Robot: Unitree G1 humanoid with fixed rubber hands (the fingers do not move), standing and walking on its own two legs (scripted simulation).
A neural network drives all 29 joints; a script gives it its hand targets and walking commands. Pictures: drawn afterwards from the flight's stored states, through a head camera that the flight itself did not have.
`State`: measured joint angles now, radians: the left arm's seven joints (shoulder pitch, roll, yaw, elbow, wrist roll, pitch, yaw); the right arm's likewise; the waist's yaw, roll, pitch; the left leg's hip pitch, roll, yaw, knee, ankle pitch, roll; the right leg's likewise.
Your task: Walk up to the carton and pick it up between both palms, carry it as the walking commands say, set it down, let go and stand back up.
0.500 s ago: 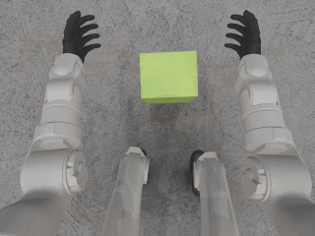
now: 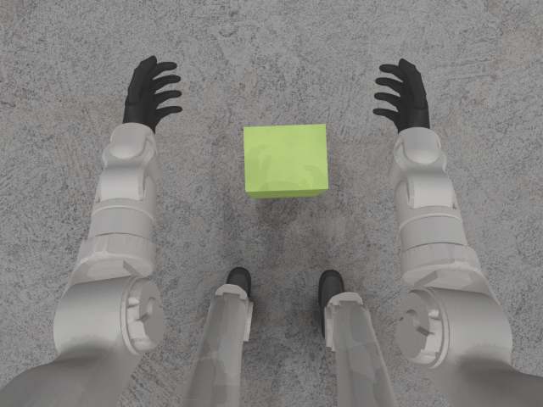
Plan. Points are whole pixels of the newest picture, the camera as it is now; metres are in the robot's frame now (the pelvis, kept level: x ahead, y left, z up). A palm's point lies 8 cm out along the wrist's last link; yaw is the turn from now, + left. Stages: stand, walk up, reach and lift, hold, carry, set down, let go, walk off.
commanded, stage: let go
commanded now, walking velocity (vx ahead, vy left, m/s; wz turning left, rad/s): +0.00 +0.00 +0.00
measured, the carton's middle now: (284, 167) +0.48 +0.02 -0.53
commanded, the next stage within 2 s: stand in 1.20 s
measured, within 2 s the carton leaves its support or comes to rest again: neither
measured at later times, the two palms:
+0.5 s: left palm (76, 229) +0.33 +0.23 +0.00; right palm (515, 238) +0.35 -0.20 -0.01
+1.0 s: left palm (37, 325) +0.25 +0.23 +0.04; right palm out of the picture +0.26 -0.22 +0.05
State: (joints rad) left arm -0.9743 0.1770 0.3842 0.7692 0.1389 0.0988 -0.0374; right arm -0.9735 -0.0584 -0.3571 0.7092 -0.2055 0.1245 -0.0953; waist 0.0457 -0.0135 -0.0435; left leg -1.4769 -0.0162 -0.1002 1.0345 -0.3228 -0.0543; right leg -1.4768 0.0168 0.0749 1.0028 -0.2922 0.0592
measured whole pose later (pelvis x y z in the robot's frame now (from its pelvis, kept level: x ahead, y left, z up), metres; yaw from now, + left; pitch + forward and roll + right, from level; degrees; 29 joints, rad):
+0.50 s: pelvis +0.05 +0.00 +0.08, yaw +0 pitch +23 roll +0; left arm -0.18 0.20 0.11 0.56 0.01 0.02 -0.08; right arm -0.20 -0.16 -0.14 0.52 -0.08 0.06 -0.01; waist 0.04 0.01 -0.04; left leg -0.78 -0.01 -0.07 0.68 -0.30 -0.03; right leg -0.79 -0.01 0.09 0.68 -0.28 0.05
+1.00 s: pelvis +0.09 +0.00 +0.11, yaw +1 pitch -1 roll +0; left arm 0.23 0.20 0.02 0.42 0.01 0.08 -0.06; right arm 0.23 -0.19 -0.03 0.41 -0.02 0.08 0.07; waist 0.00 0.00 0.06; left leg -0.13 0.00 -0.09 0.43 -0.29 -0.03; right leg -0.14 -0.02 0.06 0.42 -0.27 0.04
